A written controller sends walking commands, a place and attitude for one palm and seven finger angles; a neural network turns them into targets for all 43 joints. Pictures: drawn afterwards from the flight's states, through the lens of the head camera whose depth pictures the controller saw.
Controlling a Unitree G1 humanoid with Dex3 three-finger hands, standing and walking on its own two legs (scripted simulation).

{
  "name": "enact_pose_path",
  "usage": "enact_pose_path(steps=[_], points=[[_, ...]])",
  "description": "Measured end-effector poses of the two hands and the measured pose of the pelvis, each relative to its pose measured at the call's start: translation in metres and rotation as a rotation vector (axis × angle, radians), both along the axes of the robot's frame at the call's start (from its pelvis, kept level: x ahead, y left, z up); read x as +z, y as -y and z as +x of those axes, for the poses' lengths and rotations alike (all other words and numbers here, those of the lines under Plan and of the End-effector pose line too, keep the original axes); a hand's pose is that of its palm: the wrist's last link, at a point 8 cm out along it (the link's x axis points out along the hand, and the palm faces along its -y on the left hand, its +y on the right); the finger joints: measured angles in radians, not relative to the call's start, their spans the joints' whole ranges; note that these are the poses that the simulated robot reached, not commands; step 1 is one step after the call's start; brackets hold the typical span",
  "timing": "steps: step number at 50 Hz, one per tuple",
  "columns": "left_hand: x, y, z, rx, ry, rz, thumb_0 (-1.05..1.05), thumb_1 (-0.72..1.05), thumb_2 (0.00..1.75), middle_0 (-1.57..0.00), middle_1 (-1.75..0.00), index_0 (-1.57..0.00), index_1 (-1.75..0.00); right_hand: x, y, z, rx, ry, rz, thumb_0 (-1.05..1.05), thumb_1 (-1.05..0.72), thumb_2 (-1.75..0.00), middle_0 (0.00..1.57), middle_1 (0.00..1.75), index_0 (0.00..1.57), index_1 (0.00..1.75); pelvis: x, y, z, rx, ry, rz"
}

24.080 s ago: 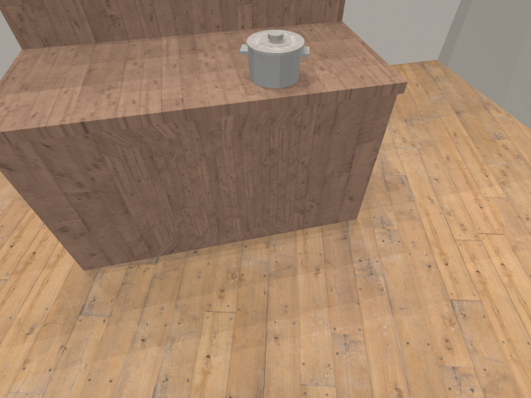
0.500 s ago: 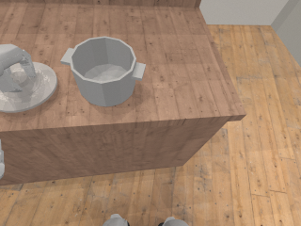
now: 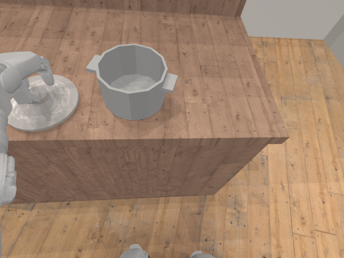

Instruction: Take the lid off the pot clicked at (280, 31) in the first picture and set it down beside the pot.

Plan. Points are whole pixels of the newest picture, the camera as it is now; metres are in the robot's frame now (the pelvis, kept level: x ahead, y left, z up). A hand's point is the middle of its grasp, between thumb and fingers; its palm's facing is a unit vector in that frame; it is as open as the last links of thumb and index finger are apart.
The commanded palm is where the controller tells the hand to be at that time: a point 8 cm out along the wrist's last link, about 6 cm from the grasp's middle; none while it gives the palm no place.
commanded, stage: open the fingers wide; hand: left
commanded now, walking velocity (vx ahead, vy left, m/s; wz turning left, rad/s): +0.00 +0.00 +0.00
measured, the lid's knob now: (37, 95) +0.50 +0.31 +0.04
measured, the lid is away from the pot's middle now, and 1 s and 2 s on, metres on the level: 0.23 0.23 0.23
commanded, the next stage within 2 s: raise the empty hand in 0.50 s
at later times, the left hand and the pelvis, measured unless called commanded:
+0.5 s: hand (30, 85) +0.48 +0.30 +0.09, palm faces -0.42 -0.08 -0.90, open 10.9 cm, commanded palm +0.51 +0.30 +0.14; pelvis +0.00 +0.00 +0.00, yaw -1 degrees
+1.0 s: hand (15, 74) +0.49 +0.32 +0.12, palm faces -0.40 -0.10 -0.91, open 11.0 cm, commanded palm +0.51 +0.31 +0.18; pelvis +0.01 +0.00 +0.01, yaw -1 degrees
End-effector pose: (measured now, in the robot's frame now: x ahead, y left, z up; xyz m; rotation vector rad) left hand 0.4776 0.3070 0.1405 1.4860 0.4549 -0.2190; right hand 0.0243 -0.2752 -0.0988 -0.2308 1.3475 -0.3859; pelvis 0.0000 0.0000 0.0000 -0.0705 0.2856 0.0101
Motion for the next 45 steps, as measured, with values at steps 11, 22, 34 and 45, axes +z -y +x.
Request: enact_pose_path(steps=[11,22,34,45], points=[[0.000,-0.001,0.005,0.018,-0.029,0.005,0.00,0.12,0.68,-0.45,-0.89,-0.46,-0.89,-0.001,-0.001,-0.032,-0.051,-0.079,0.008,0.00,-0.90,-0.89,0.20,0.30,0.20,0.30,0.000,0.001,0.002,-0.007,-0.006,0.000],[0.003,0.006,0.011,0.011,-0.012,0.006,0.00,0.00,0.68,-0.38,-0.84,-0.39,-0.84,-0.002,-0.006,-0.042,-0.082,-0.093,0.029,0.00,-0.90,-0.89,0.20,0.30,0.20,0.30,0.001,0.001,0.003,-0.018,-0.010,0.003],[0.003,-0.002,0.008,0.018,-0.023,0.010,0.00,-0.03,0.71,-0.38,-0.81,-0.39,-0.81,0.000,-0.003,-0.027,-0.062,-0.061,0.013,0.00,-0.90,-0.89,0.20,0.30,0.20,0.30,0.002,0.000,0.004,-0.015,-0.007,0.002],[0.023,-0.009,0.011,0.034,0.005,-0.002,0.00,-0.04,0.71,-0.38,-0.81,-0.39,-0.81,0.004,-0.003,-0.015,-0.048,-0.040,0.004,0.00,-0.90,-0.89,0.20,0.30,0.20,0.30,0.004,-0.003,0.007,-0.010,0.002,-0.001]])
